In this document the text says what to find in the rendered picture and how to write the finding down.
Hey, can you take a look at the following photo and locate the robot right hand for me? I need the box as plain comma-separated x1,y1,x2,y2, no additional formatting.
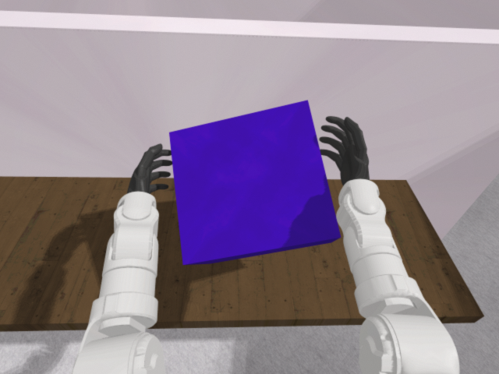
319,116,370,186

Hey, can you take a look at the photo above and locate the left robot forearm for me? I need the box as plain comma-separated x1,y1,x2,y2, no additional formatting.
71,192,159,374

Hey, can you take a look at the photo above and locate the left robot upper arm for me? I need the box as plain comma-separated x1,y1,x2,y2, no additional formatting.
73,332,165,374

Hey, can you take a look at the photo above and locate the right robot forearm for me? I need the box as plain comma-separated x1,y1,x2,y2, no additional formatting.
336,179,459,374

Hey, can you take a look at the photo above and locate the robot left hand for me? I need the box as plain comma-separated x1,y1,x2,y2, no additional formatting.
127,144,172,194

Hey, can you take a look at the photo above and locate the right robot upper arm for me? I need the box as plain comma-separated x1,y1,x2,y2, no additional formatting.
359,313,458,374

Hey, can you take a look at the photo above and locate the table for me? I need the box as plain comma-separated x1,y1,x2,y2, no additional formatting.
0,176,484,332

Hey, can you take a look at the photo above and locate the carton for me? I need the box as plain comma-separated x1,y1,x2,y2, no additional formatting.
169,100,341,265

